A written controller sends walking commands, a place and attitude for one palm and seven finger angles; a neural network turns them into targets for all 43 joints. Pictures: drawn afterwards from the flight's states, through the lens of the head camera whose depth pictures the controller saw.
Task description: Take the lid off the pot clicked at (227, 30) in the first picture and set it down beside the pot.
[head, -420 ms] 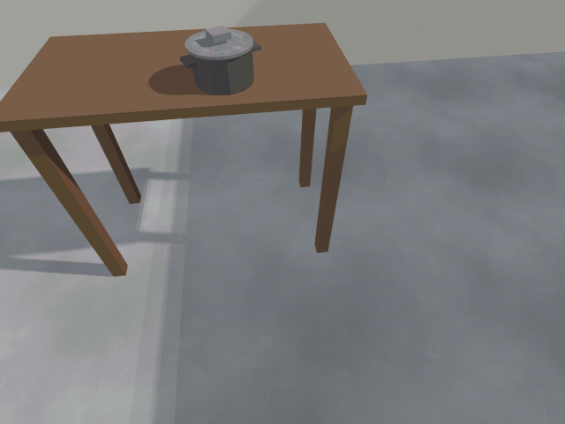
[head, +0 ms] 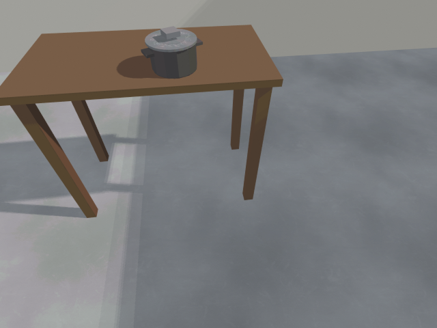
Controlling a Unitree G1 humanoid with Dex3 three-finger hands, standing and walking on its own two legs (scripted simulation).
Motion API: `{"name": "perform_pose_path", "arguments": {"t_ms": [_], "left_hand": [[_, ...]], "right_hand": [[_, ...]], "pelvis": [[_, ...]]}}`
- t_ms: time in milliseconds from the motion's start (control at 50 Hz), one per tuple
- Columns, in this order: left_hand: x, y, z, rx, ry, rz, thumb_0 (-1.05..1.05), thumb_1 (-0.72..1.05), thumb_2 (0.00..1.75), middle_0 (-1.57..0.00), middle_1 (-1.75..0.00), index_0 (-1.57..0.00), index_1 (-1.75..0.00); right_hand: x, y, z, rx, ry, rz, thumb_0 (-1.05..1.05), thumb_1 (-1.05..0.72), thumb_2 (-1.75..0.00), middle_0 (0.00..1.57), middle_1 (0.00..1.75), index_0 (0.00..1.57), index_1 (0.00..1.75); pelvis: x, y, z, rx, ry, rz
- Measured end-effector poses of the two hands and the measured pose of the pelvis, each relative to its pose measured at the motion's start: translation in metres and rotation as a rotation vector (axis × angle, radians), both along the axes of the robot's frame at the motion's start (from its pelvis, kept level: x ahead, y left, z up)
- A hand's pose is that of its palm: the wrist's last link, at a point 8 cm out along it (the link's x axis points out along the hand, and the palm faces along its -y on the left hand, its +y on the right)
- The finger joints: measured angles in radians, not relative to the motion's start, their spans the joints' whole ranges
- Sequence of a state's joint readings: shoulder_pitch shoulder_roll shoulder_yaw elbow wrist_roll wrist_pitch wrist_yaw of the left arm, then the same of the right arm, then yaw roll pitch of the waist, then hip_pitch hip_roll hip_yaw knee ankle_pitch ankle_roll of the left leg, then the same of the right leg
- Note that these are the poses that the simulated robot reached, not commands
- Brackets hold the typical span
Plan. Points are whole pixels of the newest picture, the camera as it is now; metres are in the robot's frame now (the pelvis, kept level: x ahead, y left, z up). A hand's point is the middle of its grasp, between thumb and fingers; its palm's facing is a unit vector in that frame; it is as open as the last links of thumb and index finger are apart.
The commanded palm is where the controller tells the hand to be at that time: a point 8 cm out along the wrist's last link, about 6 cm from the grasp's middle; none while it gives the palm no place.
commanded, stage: look at it before walking up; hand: left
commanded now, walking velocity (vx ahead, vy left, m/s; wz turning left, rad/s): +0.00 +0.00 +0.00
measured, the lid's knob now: (170, 32) +0.97 +0.22 +0.12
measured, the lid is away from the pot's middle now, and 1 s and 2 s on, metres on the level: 0.00 0.00 0.00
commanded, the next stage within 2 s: walk to a spot facing it in 0.22 s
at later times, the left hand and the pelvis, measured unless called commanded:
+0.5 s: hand out of the picture +0.05 +0.23 -0.17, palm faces -0.02 -0.96 -0.27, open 7.4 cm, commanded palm none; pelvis +0.01 +0.01 -0.01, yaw -2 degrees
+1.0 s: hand (171, 312) +0.20 +0.12 -0.18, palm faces -0.18 -0.96 -0.20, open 7.4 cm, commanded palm none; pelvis +0.14 -0.05 -0.01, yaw -12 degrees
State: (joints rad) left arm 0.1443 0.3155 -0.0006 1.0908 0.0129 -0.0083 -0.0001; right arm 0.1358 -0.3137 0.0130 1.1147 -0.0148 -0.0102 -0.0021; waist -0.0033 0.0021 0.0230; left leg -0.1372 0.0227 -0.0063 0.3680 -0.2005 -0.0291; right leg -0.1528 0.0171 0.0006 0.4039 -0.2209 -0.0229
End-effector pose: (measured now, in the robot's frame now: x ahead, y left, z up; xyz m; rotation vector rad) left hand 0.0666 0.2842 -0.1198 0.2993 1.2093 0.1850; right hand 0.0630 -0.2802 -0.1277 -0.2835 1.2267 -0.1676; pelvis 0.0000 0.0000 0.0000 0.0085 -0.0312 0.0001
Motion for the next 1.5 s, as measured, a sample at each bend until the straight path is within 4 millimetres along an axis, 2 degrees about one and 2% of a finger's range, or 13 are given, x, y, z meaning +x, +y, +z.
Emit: {"name": "perform_pose_path", "arguments": {"t_ms": [400,500,600,640,680,760,820,880,1020,1140,1240,1320,1500], "left_hand": [[-0.014,0.002,-0.005,-0.006,0.031,0.014,0.0,0.9,0.9,-0.2,-0.3,-0.2,-0.3],[-0.026,-0.009,-0.019,-0.058,0.09,0.022,0.0,0.9,0.9,-0.2,-0.3,-0.2,-0.3],[-0.03,-0.022,-0.033,-0.106,0.184,0.004,0.0,0.9,0.9,-0.2,-0.3,-0.2,-0.3],[-0.02,-0.03,-0.033,-0.111,0.215,-0.023,0.0,0.91,0.9,-0.2,-0.3,-0.2,-0.3],[0.0,-0.039,-0.031,-0.115,0.217,-0.049,0.01,0.91,0.9,-0.2,-0.3,-0.2,-0.3],[0.055,-0.064,-0.028,-0.117,0.151,-0.103,0.01,0.91,0.9,-0.2,-0.3,-0.2,-0.3],[0.094,-0.081,-0.036,-0.102,0.062,-0.127,0.0,0.91,0.9,-0.2,-0.3,-0.2,-0.3],[0.113,-0.093,-0.035,-0.099,0.03,-0.116,0.0,0.91,0.9,-0.2,-0.3,-0.2,-0.3],[0.135,-0.118,-0.027,-0.128,0.096,-0.141,0.0,0.91,0.9,-0.2,-0.3,-0.2,-0.3],[0.157,-0.124,-0.035,-0.177,0.098,-0.082,0.0,0.9,0.9,-0.2,-0.3,-0.2,-0.3],[0.175,-0.109,-0.06,-0.204,0.1,0.018,0.0,0.9,0.9,-0.2,-0.3,-0.2,-0.3],[0.191,-0.091,-0.063,-0.187,0.115,0.052,0.0,0.9,0.9,-0.2,-0.3,-0.2,-0.3],[0.233,-0.058,-0.03,-0.118,0.029,0.091,0.0,0.91,0.9,-0.2,-0.3,-0.2,-0.3]], "right_hand": [[-0.007,0.006,0.0,-0.001,0.018,-0.007,0.01,-0.91,-0.9,0.2,0.3,0.21,0.3],[-0.022,0.021,-0.009,0.029,0.048,-0.046,0.01,-0.91,-0.9,0.2,0.3,0.2,0.3],[-0.046,0.037,-0.02,0.06,0.08,-0.141,0.01,-0.91,-0.9,0.2,0.3,0.21,0.3],[-0.061,0.042,-0.022,0.077,0.101,-0.196,0.01,-0.91,-0.9,0.2,0.3,0.21,0.3],[-0.077,0.045,-0.023,0.095,0.145,-0.241,0.01,-0.91,-0.9,0.2,0.3,0.21,0.3],[-0.1,0.044,-0.029,0.134,0.264,-0.3,0.01,-0.91,-0.9,0.2,0.3,0.21,0.3],[-0.101,0.033,-0.042,0.156,0.328,-0.325,0.01,-0.91,-0.9,0.2,0.3,0.21,0.3],[-0.072,0.018,-0.04,0.148,0.307,-0.33,0.01,-0.91,-0.9,0.2,0.3,0.21,0.3],[0.052,-0.008,-0.018,0.115,0.039,-0.315,0.01,-0.91,-0.9,0.2,0.3,0.2,0.3],[0.14,-0.002,-0.01,0.113,-0.049,-0.237,0.0,-0.92,-0.9,0.19,0.3,0.2,0.3],[0.2,0.01,-0.017,0.079,-0.057,-0.129,0.0,-0.92,-0.9,0.2,0.3,0.2,0.3],[0.221,0.019,-0.016,0.067,-0.056,-0.1,0.0,-0.92,-0.9,0.2,0.3,0.2,0.3],[0.229,0.023,-0.005,0.064,0.021,-0.066,0.01,-0.91,-0.9,0.2,0.3,0.21,0.3]], "pelvis": [[0.0,0.004,0.0,-0.004,-0.002,-0.008],[0.012,0.007,-0.005,-0.007,0.002,-0.042],[0.031,0.009,-0.013,0.006,0.01,-0.099],[0.04,0.006,-0.013,0.017,0.013,-0.126],[0.049,0.0,-0.012,0.022,0.015,-0.146],[0.071,-0.016,-0.015,0.018,0.016,-0.179],[0.088,-0.034,-0.029,0.014,0.013,-0.188],[0.103,-0.044,-0.026,-0.001,0.004,-0.193],[0.145,-0.054,-0.006,-0.01,0.02,-0.212],[0.185,-0.05,-0.006,-0.036,0.017,-0.158],[0.221,-0.036,-0.023,-0.055,0.006,-0.091],[0.233,-0.028,-0.025,-0.034,0.008,-0.067],[0.251,-0.022,-0.006,-0.032,0.031,0.001]]}}
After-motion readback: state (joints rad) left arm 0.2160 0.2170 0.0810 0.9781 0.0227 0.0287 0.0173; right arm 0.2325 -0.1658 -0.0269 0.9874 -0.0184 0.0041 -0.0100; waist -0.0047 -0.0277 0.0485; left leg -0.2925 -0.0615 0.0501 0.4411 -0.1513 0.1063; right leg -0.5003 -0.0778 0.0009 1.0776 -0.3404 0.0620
